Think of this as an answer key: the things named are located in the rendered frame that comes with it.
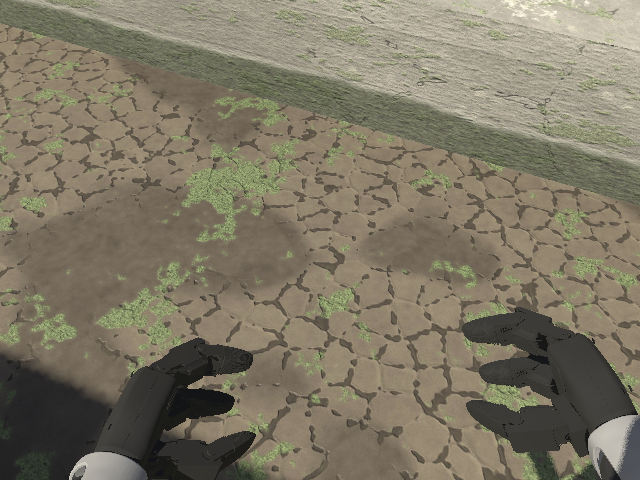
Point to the robot left forearm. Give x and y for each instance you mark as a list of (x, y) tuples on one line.
[(107, 466)]

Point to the robot right forearm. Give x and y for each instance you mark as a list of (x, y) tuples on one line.
[(614, 448)]

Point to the left robot hand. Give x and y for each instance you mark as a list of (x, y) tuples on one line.
[(157, 398)]

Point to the right robot hand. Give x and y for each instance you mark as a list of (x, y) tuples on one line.
[(562, 366)]

